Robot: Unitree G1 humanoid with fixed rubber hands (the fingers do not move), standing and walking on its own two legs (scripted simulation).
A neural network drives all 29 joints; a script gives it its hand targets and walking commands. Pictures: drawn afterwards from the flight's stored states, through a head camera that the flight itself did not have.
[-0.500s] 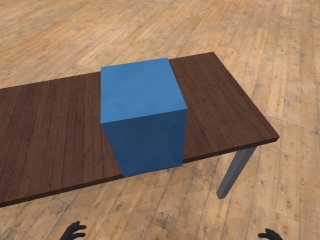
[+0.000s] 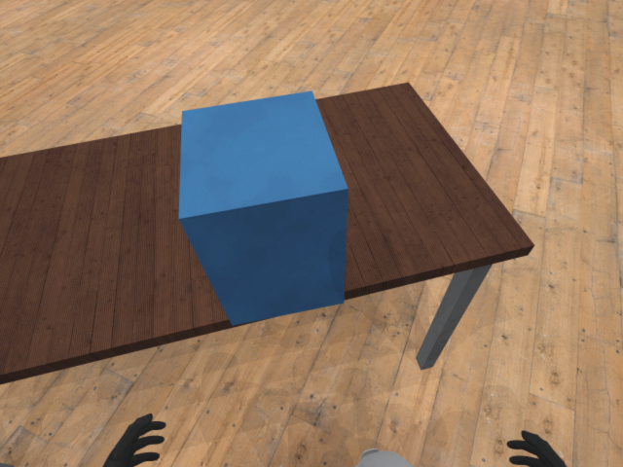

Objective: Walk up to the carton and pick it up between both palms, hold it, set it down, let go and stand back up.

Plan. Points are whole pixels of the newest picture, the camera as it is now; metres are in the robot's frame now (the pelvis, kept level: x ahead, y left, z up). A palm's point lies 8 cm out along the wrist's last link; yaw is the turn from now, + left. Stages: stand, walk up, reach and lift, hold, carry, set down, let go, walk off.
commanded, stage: walk up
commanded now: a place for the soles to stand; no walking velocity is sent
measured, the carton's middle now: (269, 215) +0.45 +0.08 +0.05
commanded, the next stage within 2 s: reach and lift in 1.16 s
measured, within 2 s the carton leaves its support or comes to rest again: neither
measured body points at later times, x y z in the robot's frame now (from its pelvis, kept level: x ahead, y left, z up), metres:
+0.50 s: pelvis +0.00 -0.01 +0.01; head +0.01 -0.02 +0.46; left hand +0.13 +0.25 -0.09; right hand +0.07 -0.29 -0.11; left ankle +0.01 +0.08 -0.72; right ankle +0.07 -0.10 -0.72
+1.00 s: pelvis +0.01 -0.01 +0.01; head +0.03 -0.02 +0.46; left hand +0.15 +0.25 -0.09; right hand +0.09 -0.29 -0.11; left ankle +0.01 +0.08 -0.72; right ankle +0.07 -0.10 -0.72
